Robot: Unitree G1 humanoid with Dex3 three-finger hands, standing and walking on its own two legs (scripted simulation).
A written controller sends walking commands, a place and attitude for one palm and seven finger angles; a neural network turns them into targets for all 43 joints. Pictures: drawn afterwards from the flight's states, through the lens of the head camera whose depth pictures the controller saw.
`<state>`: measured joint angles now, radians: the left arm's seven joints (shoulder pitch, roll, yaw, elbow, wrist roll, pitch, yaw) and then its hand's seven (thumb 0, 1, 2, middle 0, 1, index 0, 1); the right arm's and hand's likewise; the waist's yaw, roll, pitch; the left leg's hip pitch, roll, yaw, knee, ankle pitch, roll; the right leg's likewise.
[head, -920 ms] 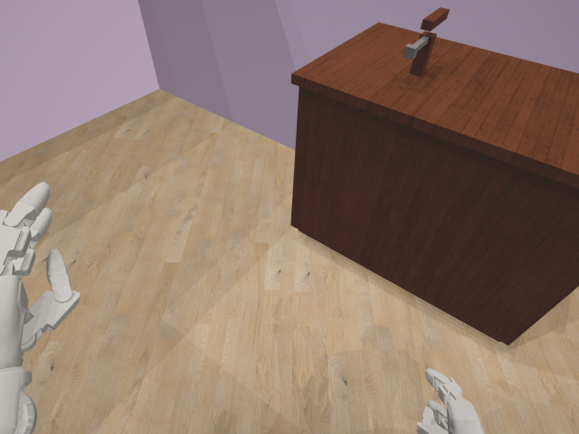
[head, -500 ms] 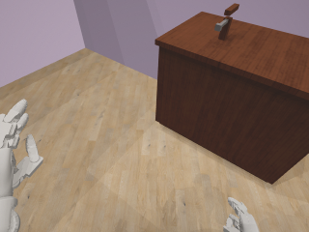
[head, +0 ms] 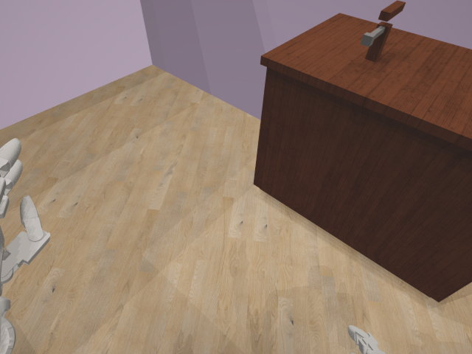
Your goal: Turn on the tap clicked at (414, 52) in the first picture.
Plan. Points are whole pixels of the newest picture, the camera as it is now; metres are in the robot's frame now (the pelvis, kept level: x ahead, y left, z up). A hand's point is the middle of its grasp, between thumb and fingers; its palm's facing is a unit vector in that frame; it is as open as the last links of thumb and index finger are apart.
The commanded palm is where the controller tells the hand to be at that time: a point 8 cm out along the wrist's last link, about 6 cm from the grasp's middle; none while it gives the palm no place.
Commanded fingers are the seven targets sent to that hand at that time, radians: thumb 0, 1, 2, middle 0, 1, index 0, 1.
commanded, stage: walk to a spot facing it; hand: left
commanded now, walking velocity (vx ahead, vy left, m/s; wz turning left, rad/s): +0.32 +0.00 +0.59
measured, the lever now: (368, 39) +0.92 -0.37 +0.14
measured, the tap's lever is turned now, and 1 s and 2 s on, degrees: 0 0 0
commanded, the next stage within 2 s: turn to face it in 0.80 s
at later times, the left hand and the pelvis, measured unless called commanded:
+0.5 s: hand out of the picture +0.27 +0.30 +0.20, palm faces +0.59 -0.69 -0.42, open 7.4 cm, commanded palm +0.20 +0.33 +0.20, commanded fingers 0.00 0.90 0.90 -0.20 -0.30 -0.20 -0.30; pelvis +0.11 +0.02 +0.01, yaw +15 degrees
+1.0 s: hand out of the picture +0.33 +0.36 +0.20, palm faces +0.75 -0.51 -0.42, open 7.4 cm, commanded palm +0.26 +0.37 +0.20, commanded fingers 0.00 0.90 0.90 -0.20 -0.30 -0.20 -0.30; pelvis +0.24 +0.05 -0.01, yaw +27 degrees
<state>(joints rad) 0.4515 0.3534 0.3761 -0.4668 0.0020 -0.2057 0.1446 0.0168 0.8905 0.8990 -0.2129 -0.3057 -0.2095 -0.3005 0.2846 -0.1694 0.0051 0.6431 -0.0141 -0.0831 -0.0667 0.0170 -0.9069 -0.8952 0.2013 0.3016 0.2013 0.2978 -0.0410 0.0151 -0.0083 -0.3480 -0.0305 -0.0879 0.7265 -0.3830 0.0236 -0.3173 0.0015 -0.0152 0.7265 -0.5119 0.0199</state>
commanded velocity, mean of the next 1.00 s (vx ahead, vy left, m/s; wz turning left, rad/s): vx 0.24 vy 0.00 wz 0.34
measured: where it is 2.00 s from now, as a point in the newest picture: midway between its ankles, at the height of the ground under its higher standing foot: outside the picture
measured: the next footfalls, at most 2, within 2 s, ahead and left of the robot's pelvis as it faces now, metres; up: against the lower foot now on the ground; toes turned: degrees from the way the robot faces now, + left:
left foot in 0.30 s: +0.16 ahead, +0.15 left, +0.00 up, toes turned +20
right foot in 0.64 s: +0.30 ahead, -0.10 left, +0.00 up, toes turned +9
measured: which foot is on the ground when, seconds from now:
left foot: down 0.00-0.04, up 0.06-0.28, down 0.30-0.64, up 0.66-0.94, down 0.96-1.00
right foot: down 0.00-0.30, up 0.32-0.62, down 0.64-0.94, up 0.96-1.00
